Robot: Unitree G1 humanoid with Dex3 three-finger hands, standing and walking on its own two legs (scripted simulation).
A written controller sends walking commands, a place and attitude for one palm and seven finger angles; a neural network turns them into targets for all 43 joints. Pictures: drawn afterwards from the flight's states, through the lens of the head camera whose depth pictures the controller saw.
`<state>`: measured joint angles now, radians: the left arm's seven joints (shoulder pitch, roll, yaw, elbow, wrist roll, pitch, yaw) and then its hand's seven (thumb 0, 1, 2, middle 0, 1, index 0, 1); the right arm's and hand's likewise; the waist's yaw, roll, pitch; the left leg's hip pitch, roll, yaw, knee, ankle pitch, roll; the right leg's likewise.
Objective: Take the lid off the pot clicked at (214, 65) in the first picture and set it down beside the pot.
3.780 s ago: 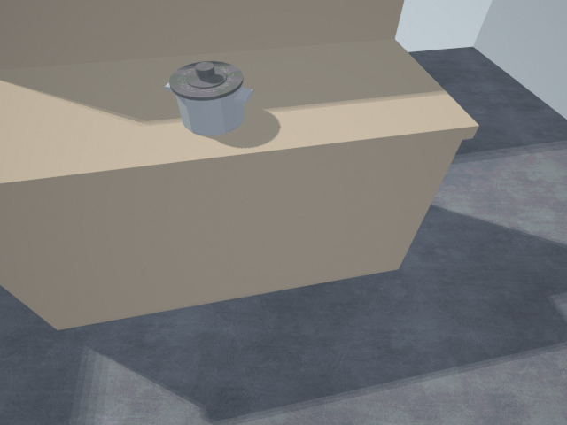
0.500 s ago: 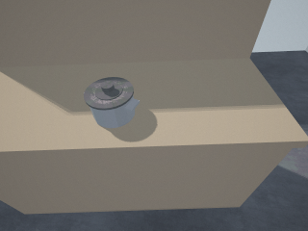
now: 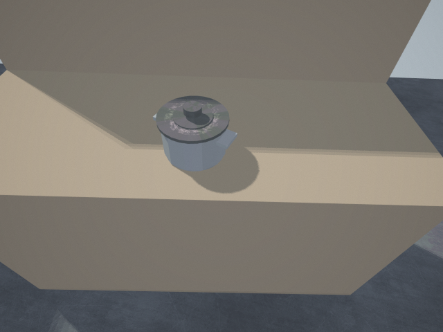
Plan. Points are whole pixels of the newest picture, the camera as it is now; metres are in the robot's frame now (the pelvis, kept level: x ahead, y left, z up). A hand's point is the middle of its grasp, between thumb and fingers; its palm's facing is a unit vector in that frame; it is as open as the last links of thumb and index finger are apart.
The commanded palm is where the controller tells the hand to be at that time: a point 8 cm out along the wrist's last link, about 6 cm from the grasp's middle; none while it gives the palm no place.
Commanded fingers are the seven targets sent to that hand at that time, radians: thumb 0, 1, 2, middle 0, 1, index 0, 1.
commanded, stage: come to a stop and stand still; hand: left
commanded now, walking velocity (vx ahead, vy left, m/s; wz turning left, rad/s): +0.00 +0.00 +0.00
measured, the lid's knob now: (192, 109) +0.55 +0.11 +0.11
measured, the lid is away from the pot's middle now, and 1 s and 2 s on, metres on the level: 0.00 0.00 0.00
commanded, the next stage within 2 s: look again from close up in 0.38 s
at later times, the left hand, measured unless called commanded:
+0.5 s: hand out of the picture -0.02 +0.20 -0.17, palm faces -0.01 -0.98 -0.19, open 7.4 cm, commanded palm none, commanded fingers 0.00 0.90 0.90 -0.20 -0.30 -0.20 -0.30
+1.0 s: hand out of the picture -0.03 +0.15 -0.17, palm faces -0.01 -0.99 -0.17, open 7.4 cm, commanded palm none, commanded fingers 0.00 0.90 0.90 -0.20 -0.30 -0.20 -0.30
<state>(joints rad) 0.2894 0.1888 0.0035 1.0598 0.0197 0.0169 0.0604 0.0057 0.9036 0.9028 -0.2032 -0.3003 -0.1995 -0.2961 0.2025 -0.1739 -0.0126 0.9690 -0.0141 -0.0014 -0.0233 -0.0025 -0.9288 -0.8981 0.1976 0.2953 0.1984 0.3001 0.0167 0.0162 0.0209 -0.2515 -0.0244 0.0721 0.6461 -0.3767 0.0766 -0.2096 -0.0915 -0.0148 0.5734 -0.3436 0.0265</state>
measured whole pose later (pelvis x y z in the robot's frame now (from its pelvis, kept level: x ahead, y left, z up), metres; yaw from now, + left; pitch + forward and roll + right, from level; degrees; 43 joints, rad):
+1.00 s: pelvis -0.02 -0.02 +0.01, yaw -2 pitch -2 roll +0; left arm 0.33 0.15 -0.02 1.08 0.02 0.00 0.04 0.00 0.90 0.90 -0.20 -0.30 -0.20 -0.30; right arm 0.27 -0.15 -0.02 1.08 0.00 0.00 -0.02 0.01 -0.92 -0.90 0.20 0.30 0.20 0.30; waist 0.00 -0.02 0.04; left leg -0.21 -0.02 0.10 0.49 -0.26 0.06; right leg -0.20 -0.09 0.01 0.47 -0.24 0.08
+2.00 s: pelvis +0.04 -0.03 +0.00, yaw +1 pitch +1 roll +0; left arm 0.36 0.17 0.03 1.06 0.02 0.00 0.02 0.00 0.90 0.90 -0.20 -0.30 -0.20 -0.30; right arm 0.34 -0.12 -0.03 1.07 -0.02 -0.03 -0.01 0.00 -0.91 -0.90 0.20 0.30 0.20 0.30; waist 0.00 -0.06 0.03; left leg -0.22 -0.02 0.05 0.62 -0.41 0.05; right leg -0.23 -0.09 -0.04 0.66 -0.42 0.02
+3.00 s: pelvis +0.05 +0.04 +0.00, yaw +3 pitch +0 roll +1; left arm 0.39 0.21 0.03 0.94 0.03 0.06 0.04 0.01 0.91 0.90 -0.20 -0.30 -0.20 -0.30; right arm 0.28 -0.18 -0.03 0.85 -0.03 0.03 0.00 0.00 -0.91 -0.90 0.20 0.30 0.20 0.30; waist 0.02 0.04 -0.03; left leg -0.33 -0.11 0.18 0.51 -0.21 0.15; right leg -0.28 0.00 -0.01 0.70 -0.44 -0.04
